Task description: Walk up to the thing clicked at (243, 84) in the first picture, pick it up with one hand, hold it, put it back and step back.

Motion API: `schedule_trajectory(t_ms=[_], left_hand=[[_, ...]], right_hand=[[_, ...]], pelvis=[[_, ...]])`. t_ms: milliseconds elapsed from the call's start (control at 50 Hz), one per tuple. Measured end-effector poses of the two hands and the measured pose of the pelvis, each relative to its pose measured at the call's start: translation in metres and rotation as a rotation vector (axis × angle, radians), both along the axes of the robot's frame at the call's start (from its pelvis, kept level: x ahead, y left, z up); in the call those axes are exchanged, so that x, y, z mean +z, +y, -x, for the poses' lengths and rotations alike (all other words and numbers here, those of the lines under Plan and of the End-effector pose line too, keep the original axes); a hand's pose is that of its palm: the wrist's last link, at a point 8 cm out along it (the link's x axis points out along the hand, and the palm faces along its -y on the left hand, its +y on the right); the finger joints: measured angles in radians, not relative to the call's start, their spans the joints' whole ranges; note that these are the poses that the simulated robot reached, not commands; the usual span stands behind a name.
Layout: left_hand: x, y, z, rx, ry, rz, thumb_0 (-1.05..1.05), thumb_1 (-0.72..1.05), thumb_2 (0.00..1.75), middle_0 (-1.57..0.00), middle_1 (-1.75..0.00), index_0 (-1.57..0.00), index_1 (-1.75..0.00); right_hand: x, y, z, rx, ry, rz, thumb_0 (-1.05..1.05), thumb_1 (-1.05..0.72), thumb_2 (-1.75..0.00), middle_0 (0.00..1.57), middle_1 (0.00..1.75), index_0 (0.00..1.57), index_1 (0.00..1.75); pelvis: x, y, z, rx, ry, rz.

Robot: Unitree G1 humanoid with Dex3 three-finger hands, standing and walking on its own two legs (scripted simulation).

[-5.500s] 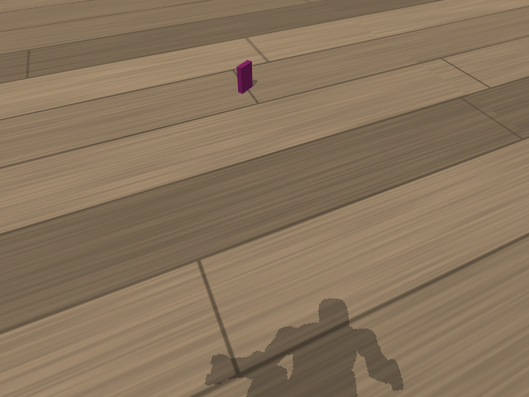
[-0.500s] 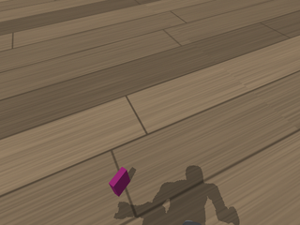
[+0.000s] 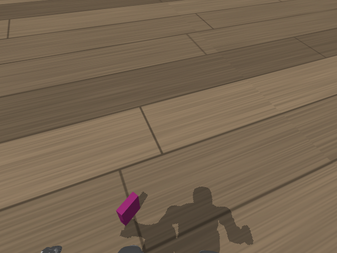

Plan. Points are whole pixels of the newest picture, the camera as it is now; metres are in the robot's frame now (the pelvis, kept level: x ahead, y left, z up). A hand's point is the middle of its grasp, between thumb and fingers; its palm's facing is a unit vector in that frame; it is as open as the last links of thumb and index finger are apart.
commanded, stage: walk up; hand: left
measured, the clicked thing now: (129, 209) +0.42 +0.20 -0.66
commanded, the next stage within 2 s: none
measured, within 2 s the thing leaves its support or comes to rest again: neither
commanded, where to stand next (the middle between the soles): +0.12 +0.00 m, yaw +0 degrees
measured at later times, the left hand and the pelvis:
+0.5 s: hand out of the picture +0.04 +0.26 -0.14, palm faces +0.01 -0.93 -0.35, open 7.4 cm; pelvis +0.01 +0.00 +0.02, yaw +0 degrees
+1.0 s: hand out of the picture +0.13 +0.24 -0.13, palm faces -0.03 -0.94 -0.33, open 7.4 cm; pelvis +0.03 -0.01 +0.03, yaw +0 degrees
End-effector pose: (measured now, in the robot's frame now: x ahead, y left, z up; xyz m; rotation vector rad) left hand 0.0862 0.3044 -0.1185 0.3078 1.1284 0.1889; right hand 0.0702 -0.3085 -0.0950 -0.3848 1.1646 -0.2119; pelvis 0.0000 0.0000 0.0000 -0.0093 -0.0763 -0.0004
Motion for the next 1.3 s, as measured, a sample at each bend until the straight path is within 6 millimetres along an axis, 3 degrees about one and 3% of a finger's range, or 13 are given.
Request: schedule_trajectory(t_ms=[100, 220, 360, 480, 740, 880, 1020, 1300], left_hand=[[-0.007, 0.003, 0.022, 0.02, 0.066, 0.012, 0.0, 0.9, 0.89, -0.2, -0.3, -0.2, -0.3], [0.001, 0.003, 0.061, 0.043, 0.161, -0.003, 0.0, 0.91, 0.89, -0.2, -0.3, -0.2, -0.3], [0.014, 0.003, 0.075, 0.078, 0.182, -0.018, 0.01, 0.9, 0.89, -0.2, -0.3, -0.2, -0.3], [0.02, -0.001, 0.06, 0.075, 0.168, -0.022, 0.01, 0.9, 0.89, -0.2, -0.3, -0.2, -0.3], [0.022, -0.015, -0.013, 0.019, 0.078, 0.005, 0.0, 0.9, 0.89, -0.2, -0.3, -0.2, -0.3], [0.024, -0.019, -0.038, -0.004, 0.053, 0.011, 0.0, 0.9, 0.89, -0.2, -0.3, -0.2, -0.3], [0.025, -0.018, -0.042, -0.005, 0.061, 0.007, 0.0, 0.9, 0.89, -0.2, -0.3, -0.2, -0.3], [0.025, -0.014, -0.024, 0.024, 0.11, -0.001, 0.0, 0.9, 0.89, -0.2, -0.3, -0.2, -0.3]], right_hand=[[0.005, 0.004, -0.009, 0.019, -0.012, 0.003, 0.01, -0.91, -0.9, 0.2, 0.3, 0.21, 0.3], [0.005, 0.011, -0.021, 0.025, -0.031, -0.035, 0.01, -0.91, -0.9, 0.2, 0.3, 0.2, 0.3], [0.0, 0.016, -0.03, 0.039, -0.024, -0.08, 0.01, -0.91, -0.9, 0.2, 0.3, 0.2, 0.3], [-0.002, 0.015, -0.031, 0.023, -0.005, -0.094, 0.01, -0.91, -0.9, 0.2, 0.3, 0.2, 0.3], [0.004, 0.002, -0.025, -0.039, 0.049, -0.062, 0.01, -0.91, -0.9, 0.2, 0.3, 0.2, 0.3], [0.007, 0.0, -0.028, -0.057, 0.048, -0.054, 0.01, -0.91, -0.9, 0.2, 0.3, 0.2, 0.3], [0.007, 0.003, -0.033, -0.056, 0.046, -0.06, 0.01, -0.91, -0.9, 0.2, 0.3, 0.2, 0.3], [0.004, 0.009, -0.041, -0.043, 0.044, -0.075, 0.01, -0.91, -0.9, 0.2, 0.3, 0.2, 0.3]], pelvis=[[0.002, 0.001, 0.005, -0.011, 0.024, 0.011], [0.01, 0.0, 0.007, -0.006, 0.017, 0.022], [0.016, -0.002, 0.003, 0.001, 0.02, 0.019], [0.02, -0.005, -0.005, 0.004, 0.023, 0.015], [0.026, -0.008, -0.023, 0.0, 0.032, 0.006], [0.027, -0.008, -0.029, -0.005, 0.034, 0.004], [0.028, -0.007, -0.033, -0.007, 0.036, 0.002], [0.028, -0.006, -0.036, -0.007, 0.035, 0.0]])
